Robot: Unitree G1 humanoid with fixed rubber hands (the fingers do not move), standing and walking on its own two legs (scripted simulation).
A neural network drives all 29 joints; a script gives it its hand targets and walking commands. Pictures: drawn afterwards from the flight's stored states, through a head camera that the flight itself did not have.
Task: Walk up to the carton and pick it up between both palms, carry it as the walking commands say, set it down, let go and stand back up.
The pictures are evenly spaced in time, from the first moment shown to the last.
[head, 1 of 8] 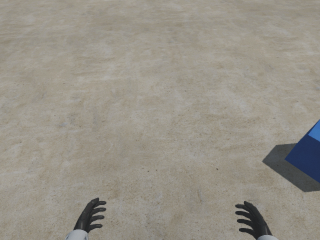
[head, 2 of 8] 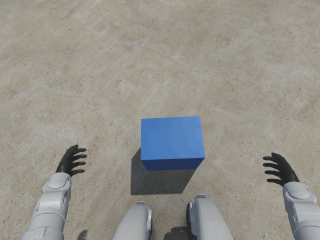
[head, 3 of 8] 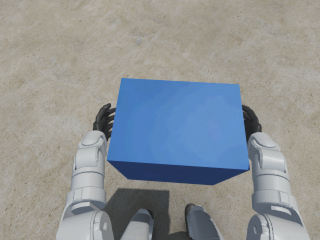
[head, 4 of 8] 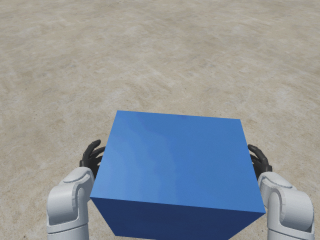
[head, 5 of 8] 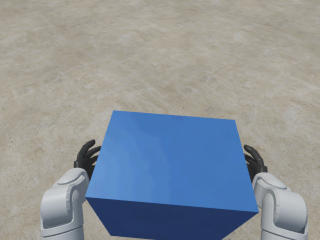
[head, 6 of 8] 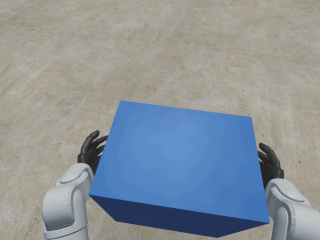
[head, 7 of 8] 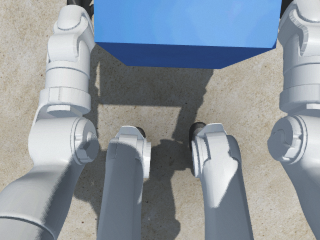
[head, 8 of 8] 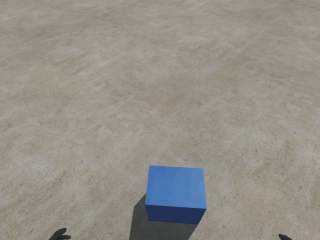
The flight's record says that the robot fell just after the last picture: no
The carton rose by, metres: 0.64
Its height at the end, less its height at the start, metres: +0.00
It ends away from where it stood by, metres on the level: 3.68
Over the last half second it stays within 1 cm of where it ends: yes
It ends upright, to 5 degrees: yes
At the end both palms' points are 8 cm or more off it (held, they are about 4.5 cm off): yes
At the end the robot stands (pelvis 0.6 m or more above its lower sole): yes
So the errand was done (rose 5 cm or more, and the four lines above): yes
